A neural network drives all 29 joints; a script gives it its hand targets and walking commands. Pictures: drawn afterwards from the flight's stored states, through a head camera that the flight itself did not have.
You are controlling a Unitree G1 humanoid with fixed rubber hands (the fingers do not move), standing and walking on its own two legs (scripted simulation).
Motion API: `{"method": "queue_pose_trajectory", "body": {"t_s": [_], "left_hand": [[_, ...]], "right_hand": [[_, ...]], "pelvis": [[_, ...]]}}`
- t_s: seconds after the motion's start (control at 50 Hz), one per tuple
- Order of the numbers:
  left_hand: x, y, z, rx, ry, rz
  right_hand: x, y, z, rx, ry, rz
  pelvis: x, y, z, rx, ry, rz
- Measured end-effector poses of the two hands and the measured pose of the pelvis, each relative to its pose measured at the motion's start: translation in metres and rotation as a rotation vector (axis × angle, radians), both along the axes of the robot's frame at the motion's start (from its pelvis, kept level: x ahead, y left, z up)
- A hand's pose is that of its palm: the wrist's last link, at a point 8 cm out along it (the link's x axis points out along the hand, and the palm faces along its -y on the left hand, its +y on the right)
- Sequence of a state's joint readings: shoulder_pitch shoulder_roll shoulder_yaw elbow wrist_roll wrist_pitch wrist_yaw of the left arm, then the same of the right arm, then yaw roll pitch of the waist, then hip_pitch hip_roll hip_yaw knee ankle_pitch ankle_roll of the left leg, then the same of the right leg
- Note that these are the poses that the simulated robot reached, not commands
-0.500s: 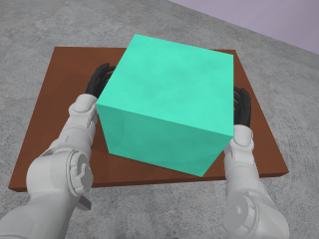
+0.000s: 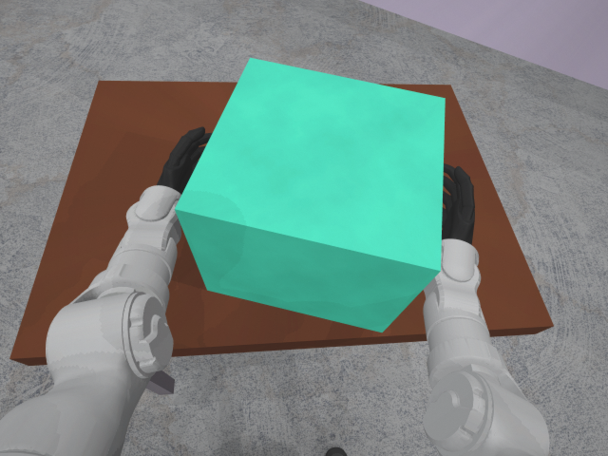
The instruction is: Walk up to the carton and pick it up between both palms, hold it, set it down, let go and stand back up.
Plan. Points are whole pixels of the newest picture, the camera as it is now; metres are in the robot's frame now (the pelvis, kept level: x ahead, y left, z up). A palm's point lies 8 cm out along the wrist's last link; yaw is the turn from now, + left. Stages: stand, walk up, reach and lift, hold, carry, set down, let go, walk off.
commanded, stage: set down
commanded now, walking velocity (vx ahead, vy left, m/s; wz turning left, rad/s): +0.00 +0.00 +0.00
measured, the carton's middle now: (318, 200) +0.46 -0.04 +0.01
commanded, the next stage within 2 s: none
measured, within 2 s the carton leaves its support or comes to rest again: neither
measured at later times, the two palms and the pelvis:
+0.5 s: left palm (170, 183) +0.49 +0.17 +0.02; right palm (462, 241) +0.37 -0.24 +0.02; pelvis +0.00 +0.02 -0.03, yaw -3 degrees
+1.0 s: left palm (141, 124) +0.48 +0.17 +0.14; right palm (525, 198) +0.36 -0.26 +0.13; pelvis -0.04 +0.02 -0.02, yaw -2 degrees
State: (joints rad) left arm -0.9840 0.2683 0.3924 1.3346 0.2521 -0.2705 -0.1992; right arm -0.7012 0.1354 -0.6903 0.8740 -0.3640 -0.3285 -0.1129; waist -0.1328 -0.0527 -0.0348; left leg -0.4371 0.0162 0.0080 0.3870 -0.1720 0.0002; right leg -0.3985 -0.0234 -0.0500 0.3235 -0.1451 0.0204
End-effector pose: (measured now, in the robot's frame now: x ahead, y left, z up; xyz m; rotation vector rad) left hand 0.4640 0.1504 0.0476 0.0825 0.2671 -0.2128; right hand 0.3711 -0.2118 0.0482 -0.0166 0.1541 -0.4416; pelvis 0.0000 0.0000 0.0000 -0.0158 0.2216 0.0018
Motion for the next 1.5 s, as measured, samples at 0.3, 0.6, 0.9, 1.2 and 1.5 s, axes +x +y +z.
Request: {"method": "queue_pose_trajectory", "body": {"t_s": [0.3, 0.6, 0.9, 1.2, 1.5], "left_hand": [[0.024, 0.002, -0.016, 0.043, 0.047, 0.088], [0.015, 0.034, -0.022, 0.058, 0.007, 0.094], [0.01, 0.034, 0.074, 0.07, -0.058, 0.101], [0.015, 0.021, 0.097, 0.018, -0.033, 0.122], [0.02, 0.035, 0.14, -0.011, -0.066, 0.115]], "right_hand": [[0.008, -0.012, -0.03, 0.07, 0.145, -0.009], [-0.006, -0.038, -0.021, 0.067, 0.109, -0.051], [-0.005, -0.048, 0.061, 0.081, 0.077, 0.0], [-0.009, -0.051, 0.089, 0.072, 0.079, -0.022], [0.003, -0.042, 0.131, 0.076, 0.027, -0.002]], "pelvis": [[0.008, 0.005, -0.02, -0.026, 0.179, -0.02], [-0.009, 0.023, -0.029, -0.053, 0.197, -0.043], [-0.034, 0.023, -0.026, -0.029, 0.097, -0.027], [-0.035, 0.009, -0.017, -0.012, 0.054, -0.032], [-0.024, 0.004, -0.005, -0.019, -0.012, -0.034]]}}
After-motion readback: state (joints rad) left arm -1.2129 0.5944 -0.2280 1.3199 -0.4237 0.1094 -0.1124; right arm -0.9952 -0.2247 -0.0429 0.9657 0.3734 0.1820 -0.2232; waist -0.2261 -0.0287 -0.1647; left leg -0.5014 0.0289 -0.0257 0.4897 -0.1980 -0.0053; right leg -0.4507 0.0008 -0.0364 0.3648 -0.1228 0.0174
